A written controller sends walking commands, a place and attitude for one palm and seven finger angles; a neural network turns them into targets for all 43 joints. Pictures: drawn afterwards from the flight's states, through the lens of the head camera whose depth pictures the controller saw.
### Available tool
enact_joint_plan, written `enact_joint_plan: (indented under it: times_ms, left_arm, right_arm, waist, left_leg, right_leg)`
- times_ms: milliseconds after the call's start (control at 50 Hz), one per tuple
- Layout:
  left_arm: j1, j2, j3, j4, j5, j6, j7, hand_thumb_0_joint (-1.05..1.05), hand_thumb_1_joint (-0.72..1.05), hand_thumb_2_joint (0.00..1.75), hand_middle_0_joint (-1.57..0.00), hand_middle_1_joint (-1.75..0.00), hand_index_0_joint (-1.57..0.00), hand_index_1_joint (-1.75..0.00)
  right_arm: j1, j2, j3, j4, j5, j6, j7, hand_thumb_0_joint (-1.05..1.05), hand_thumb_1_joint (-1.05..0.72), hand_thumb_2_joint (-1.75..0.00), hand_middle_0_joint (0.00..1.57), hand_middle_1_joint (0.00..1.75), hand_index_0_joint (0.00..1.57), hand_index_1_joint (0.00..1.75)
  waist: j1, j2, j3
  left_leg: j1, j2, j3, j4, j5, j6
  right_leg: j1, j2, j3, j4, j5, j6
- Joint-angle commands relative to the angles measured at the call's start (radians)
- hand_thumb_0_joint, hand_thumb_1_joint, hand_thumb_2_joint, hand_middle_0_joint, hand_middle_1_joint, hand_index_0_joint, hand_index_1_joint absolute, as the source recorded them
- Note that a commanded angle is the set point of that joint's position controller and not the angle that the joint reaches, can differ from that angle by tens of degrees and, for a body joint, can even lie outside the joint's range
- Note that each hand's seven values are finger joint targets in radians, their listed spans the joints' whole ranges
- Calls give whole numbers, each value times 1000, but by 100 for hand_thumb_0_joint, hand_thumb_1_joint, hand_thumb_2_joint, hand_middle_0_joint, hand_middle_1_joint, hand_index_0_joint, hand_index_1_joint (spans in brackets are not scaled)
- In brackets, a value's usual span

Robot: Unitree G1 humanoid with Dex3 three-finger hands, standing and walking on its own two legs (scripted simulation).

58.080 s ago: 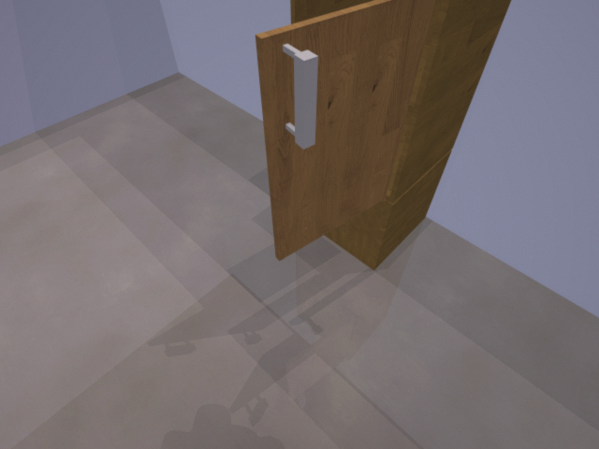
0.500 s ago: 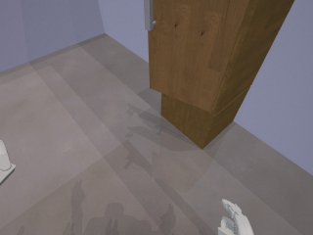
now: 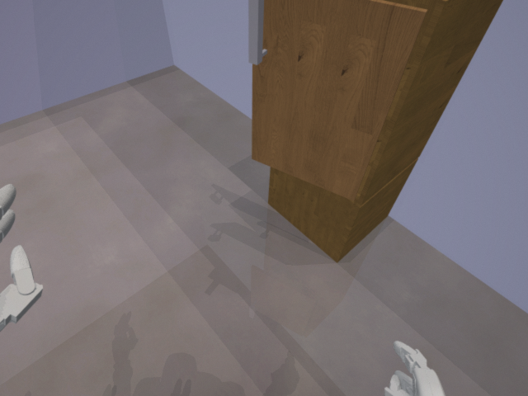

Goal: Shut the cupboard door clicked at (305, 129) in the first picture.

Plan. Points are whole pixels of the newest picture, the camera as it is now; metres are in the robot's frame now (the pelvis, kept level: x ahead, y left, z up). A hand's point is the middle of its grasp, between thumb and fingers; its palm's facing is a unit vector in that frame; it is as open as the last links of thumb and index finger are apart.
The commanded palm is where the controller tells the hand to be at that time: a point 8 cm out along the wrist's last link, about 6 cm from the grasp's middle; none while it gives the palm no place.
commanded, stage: stop stepping back and stand still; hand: left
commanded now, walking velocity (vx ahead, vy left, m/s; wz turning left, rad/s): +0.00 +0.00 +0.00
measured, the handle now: (260, 27) +0.92 +0.06 +0.15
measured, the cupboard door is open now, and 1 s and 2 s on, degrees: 18 18 18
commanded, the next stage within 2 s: let the arm hang, fingers relaxed in 0.48 s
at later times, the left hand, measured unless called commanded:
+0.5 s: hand (7, 295) +0.19 +0.29 +0.14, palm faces +0.42 -0.80 -0.42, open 7.4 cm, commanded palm +0.13 +0.32 +0.18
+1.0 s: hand out of the picture -0.02 +0.20 -0.18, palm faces +0.04 -0.98 -0.17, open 7.0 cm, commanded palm none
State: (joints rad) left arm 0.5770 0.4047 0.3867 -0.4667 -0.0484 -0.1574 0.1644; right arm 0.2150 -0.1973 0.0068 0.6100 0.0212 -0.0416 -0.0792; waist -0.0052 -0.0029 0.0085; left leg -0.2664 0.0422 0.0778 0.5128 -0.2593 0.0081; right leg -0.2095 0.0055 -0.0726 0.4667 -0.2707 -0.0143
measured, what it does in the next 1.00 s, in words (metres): stands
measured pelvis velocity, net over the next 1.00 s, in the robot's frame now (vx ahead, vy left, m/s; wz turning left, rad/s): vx -0.03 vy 0.01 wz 0.04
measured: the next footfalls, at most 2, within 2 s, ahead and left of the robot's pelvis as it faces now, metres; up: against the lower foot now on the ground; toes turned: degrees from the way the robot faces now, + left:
none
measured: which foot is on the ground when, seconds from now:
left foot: down 0.00-1.00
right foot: down 0.00-1.00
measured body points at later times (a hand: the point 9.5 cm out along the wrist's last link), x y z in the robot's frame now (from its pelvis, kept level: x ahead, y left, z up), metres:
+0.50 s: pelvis -0.01 +0.02 +0.00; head +0.00 +0.04 +0.45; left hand +0.16 +0.33 +0.17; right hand +0.15 -0.21 -0.08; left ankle +0.01 +0.11 -0.74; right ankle -0.02 -0.11 -0.74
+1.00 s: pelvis -0.03 +0.01 +0.00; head -0.01 +0.04 +0.45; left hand -0.02 +0.25 -0.17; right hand +0.00 -0.24 -0.13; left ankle +0.01 +0.11 -0.74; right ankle -0.02 -0.11 -0.74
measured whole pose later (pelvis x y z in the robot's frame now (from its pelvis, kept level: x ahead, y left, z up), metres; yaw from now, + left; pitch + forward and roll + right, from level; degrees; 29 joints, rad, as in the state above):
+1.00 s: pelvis -0.03 +0.01 +0.00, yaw +2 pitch -1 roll -1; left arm 0.31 0.21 0.01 0.94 0.02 0.04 0.02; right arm 0.28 -0.20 0.02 0.97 -0.03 0.04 0.01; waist -0.01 -0.06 0.06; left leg -0.29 0.00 0.05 0.50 -0.20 0.04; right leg -0.23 -0.03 -0.10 0.48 -0.24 0.00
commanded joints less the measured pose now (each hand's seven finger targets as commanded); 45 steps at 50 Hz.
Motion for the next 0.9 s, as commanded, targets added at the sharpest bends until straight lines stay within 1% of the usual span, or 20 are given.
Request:
enact_joint_plan:
  times_ms: [0, 20, 100, 220, 280, 300, 320, 400, 480, 540, 560, 580, 600, 620, 640, 700, 760, 780, 820, 880]
  left_arm:
    - [-50, 235, 177, -278, 0, -76, 29, 0, 90, 90, -20, -30, -20, -30]
    - [-46, 206, 156, -267, -2, -76, 27, 0, 90, 90, -20, -30, -20, -30]
    - [-40, 202, 167, -217, -3, -71, 28, 0, 90, 90, -20, -30, -20, -30]
    - [-68, 147, 107, -168, 0, -60, 16, 0, 90, 90, -20, -30, -20, -30]
    - [-80, 151, 103, -170, 4, -57, 16, 0, 90, 90, -20, -30, -20, -30]
    - [-92, 176, 124, -189, 7, -60, 18, 0, 90, 90, -20, -30, -20, -30]
    - [-90, 160, 109, -194, 7, -61, 17, 0, 90, 90, -20, -30, -20, -30]
    - [-90, 199, 144, -246, 12, -71, 24, 0, 90, 90, -20, -30, -20, -30]
    - [-54, 184, 143, -253, 9, -80, 26, 0, 90, 90, -20, -30, -20, -30]
    - [-28, 182, 150, -244, 5, -84, 24, 0, 90, 90, -20, -30, -20, -30]
    - [-119, -2, -305, 536, 58, 58, -120, 0, 90, 90, -20, -30, -20, -30]
    - [-145, 1, -269, 571, 56, 142, -141, 0, 90, 90, -20, -30, -20, -30]
    - [-153, -11, -273, 561, 58, 162, -147, 0, 90, 90, -20, -30, -20, -30]
    - [-179, -19, -284, 594, 59, 159, -152, 0, 90, 90, -20, -30, -20, -30]
    - [-213, -7, -289, 643, 64, 155, -156, 0, 90, 90, -20, -30, -20, -30]
    - [-268, 17, -307, 812, 69, 152, -158, 0, 90, 90, -20, -30, -20, -30]
    - [-296, -7, -332, 993, 69, 162, -151, 0, 90, 90, -20, -30, -20, -30]
    - [-303, -20, -342, 1045, 69, 164, -149, 0, 90, 90, -20, -30, -20, -30]
    - [-300, -35, -354, 1134, 68, 169, -145, 0, 90, 90, -20, -30, -20, -30]
    - [-284, -48, -357, 1254, 66, 163, -144, 0, 90, 90, -20, -30, -20, -30]
  right_arm:
    - [-83, -123, -38, -152, -5, -58, -18, 0, -90, -90, 20, 30, 20, 30]
    - [-81, -112, -33, -149, -6, -58, -18, 0, -90, -90, 20, 30, 20, 30]
    - [-72, -117, -35, -140, -8, -56, -14, 0, -90, -90, 20, 30, 20, 30]
    - [-75, -115, -28, -139, -5, -54, -10, 0, -90, -90, 20, 30, 20, 30]
    - [-80, -119, -30, -144, -3, -55, -11, 0, -90, -90, 20, 30, 20, 30]
    - [-83, -123, -32, -142, -5, -57, -11, 0, -90, -90, 20, 30, 20, 30]
    - [-83, -115, -29, -146, -6, -57, -12, 0, -90, -90, 20, 30, 20, 30]
    - [-87, -121, -32, -150, -9, -65, -13, 0, -90, -90, 20, 30, 20, 30]
    - [-78, -116, -34, -152, -8, -67, -11, 0, -90, -90, 20, 30, 20, 30]
    - [-74, -116, -34, -152, -7, -68, -9, 0, -90, -90, 20, 30, 20, 30]
    - [-154, -301, -71, 33, 7, -135, 88, 0, -90, -90, 20, 30, 20, 30]
    - [-73, -274, -82, 49, -3, -78, 92, 0, -90, -90, 20, 30, 20, 30]
    - [-47, -266, -83, 41, -8, -66, 89, 0, -90, -90, 20, 30, 20, 30]
    - [-39, -266, -76, 46, -14, -58, 87, 0, -90, -90, 20, 30, 20, 30]
    - [-48, -272, -66, 48, -18, -43, 85, 0, -90, -90, 20, 30, 20, 30]
    - [-66, -276, -51, 67, -28, -18, 82, 0, -90, -90, 20, 30, 20, 30]
    - [-51, -226, -34, 118, -36, 12, 82, 0, -90, -90, 20, 30, 20, 30]
    - [-43, -210, -29, 135, -40, 22, 82, 0, -90, -90, 20, 30, 20, 30]
    - [-37, -183, -21, 169, -44, 36, 84, 0, -90, -90, 20, 30, 20, 30]
    - [-17, -153, -20, 229, -43, 47, 79, 0, -90, -90, 20, 30, 20, 30]
  waist:
    - [9, 90, -132]
    - [7, 79, -122]
    - [7, 76, -107]
    - [5, 60, -62]
    - [7, 56, -61]
    - [9, 64, -69]
    - [8, 67, -69]
    - [12, 107, -98]
    - [12, 133, -111]
    - [11, 124, -120]
    - [-30, 98, -10]
    - [-23, 129, -83]
    - [-23, 118, -69]
    - [-17, 97, -102]
    - [-12, 56, -86]
    - [1, -128, -87]
    - [-3, -164, -82]
    - [-6, -139, -73]
    - [-6, -21, -52]
    - [-7, 97, -20]
  left_leg:
    - [12, 69, -104, -98, 205, 16]
    - [2, 65, -102, -103, 178, 15]
    - [-15, 60, -100, -109, 118, 11]
    - [-36, 70, -111, -155, 61, 15]
    - [-43, 66, -111, -164, 23, 19]
    - [-50, 64, -116, -165, 20, 19]
    - [-49, 62, -112, -165, 21, 19]
    - [-52, 61, -125, -170, 44, 19]
    - [-43, 60, -117, -158, 94, 16]
    - [-29, 67, -120, -153, 154, 9]
    - [-47, 63, -107, 19, 393, 6]
    - [30, 77, -97, 2, 414, -13]
    - [44, 91, -100, 2, 429, -9]
    - [10, 110, -136, -21, 385, 18]
    - [-21, 119, -171, -51, 362, 41]
    - [-33, 111, -202, -69, 320, 58]
    - [-8, 61, -163, -62, 218, 40]
    - [5, 52, -158, -72, 176, 36]
    - [4, 40, -151, -103, 77, 32]
    - [-14, 30, -144, -139, -36, 26]
  right_leg:
    - [99, -69, 108, -40, 274, 9]
    - [99, -68, 110, -47, 255, 9]
    - [92, -73, 120, -73, 212, 3]
    - [72, -54, 98, -86, 158, 14]
    - [73, -52, 99, -95, 140, 16]
    - [85, -56, 96, -92, 138, 15]
    - [86, -56, 95, -90, 139, 14]
    - [119, -53, 84, -72, 161, 14]
    - [132, -47, 78, -60, 201, 14]
    - [134, -44, 68, -48, 227, 15]
    - [-41, -126, 2, 57, 320, -3]
    - [-73, -121, 57, 14, 207, -7]
    - [-98, -97, 40, 18, 129, -4]
    - [-84, -80, 27, 53, 54, -3]
    - [-72, -66, 28, 76, 19, -1]
    - [-12, -78, 57, 47, 62, -12]
    - [-15, -119, 104, 7, 76, -25]
    - [-27, -123, 115, -10, 47, -27]
    - [-37, -122, 123, -43, -21, -23]
    - [-32, -115, 125, -80, -57, -25]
